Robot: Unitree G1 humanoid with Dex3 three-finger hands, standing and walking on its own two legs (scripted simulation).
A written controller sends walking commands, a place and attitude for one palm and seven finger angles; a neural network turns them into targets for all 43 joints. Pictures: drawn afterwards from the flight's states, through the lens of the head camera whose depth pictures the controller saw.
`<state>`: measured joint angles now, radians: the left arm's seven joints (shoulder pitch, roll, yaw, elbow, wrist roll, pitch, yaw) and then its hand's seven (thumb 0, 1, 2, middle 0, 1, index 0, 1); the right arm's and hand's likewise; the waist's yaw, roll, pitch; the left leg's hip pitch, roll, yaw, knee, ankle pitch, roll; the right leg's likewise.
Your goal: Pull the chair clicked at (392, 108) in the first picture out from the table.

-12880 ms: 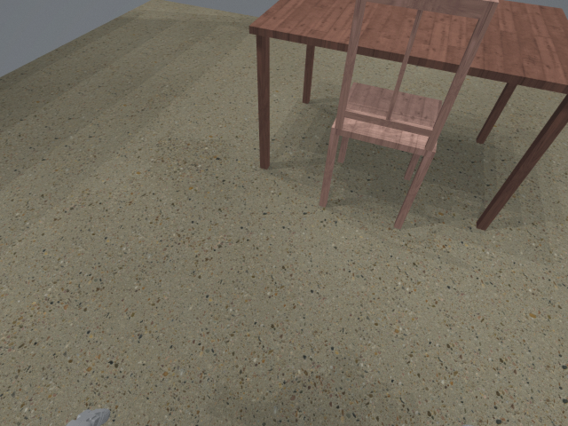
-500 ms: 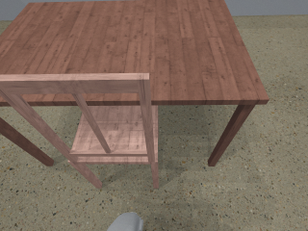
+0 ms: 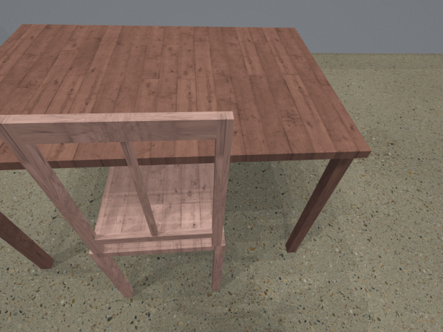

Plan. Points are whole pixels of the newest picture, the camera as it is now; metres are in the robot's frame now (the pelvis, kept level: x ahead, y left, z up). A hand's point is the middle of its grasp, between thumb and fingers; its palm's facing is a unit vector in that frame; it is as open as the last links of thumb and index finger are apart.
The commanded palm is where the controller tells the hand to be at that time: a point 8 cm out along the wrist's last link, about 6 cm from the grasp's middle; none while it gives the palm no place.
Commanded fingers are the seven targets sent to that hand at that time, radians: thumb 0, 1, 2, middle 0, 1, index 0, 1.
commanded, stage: come to a stop and stand still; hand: left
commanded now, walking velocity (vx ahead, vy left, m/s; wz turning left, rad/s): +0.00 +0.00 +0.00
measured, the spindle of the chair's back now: (143, 196) +0.40 +0.20 -0.04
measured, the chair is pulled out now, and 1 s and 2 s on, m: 0.00 0.00 0.00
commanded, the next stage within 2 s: look again from close up in 0.08 s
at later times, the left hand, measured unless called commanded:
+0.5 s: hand out of the picture +0.03 +0.18 -0.16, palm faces +0.01 -0.98 -0.19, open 7.4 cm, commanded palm none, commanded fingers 0.00 0.90 0.90 -0.20 -0.30 -0.20 -0.30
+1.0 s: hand out of the picture +0.02 +0.19 -0.16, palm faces +0.02 -0.98 -0.19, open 7.4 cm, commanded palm none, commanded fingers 0.00 0.90 0.90 -0.20 -0.30 -0.20 -0.30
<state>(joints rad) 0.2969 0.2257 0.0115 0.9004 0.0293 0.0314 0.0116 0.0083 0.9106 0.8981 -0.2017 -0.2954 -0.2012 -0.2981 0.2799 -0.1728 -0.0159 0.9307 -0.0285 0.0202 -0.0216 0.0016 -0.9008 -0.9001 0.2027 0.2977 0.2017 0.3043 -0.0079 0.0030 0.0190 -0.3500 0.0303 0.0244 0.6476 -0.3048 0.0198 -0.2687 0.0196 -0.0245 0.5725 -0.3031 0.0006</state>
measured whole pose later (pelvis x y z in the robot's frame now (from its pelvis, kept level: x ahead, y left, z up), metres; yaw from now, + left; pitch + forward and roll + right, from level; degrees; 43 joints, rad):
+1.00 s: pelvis +0.02 +0.01 +0.01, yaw +1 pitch -1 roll +0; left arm 0.31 0.18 -0.02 1.05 0.02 0.00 0.04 0.01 0.91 0.90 -0.20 -0.30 -0.20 -0.30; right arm 0.24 -0.16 0.00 1.14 0.00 -0.02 -0.02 0.00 -0.92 -0.90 0.20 0.30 0.20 0.30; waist 0.01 -0.02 0.04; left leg -0.21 -0.02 0.03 0.45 -0.23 0.04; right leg -0.14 -0.03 -0.02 0.42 -0.27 0.03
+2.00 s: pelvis +0.03 -0.03 +0.01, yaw +2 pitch -1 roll +0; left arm 0.28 0.18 -0.02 1.07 0.01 -0.01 0.03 0.01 0.91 0.90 -0.20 -0.30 -0.20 -0.30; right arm 0.24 -0.17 0.02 1.10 -0.01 -0.02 -0.02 0.00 -0.92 -0.90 0.20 0.30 0.20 0.30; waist 0.01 -0.02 0.04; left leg -0.20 0.01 -0.01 0.46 -0.24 -0.01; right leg -0.15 0.00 -0.06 0.47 -0.31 -0.03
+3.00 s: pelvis +0.02 -0.03 +0.01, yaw +2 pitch -1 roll +0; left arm 0.32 0.16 -0.03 1.08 0.01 -0.01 0.03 0.01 0.91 0.90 -0.20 -0.30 -0.20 -0.30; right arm 0.28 -0.13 0.02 1.15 0.00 -0.03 -0.03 0.01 -0.92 -0.90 0.20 0.30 0.20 0.30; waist 0.01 -0.02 0.03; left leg -0.19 0.01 -0.01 0.42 -0.22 -0.02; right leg -0.14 0.01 -0.06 0.43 -0.28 -0.03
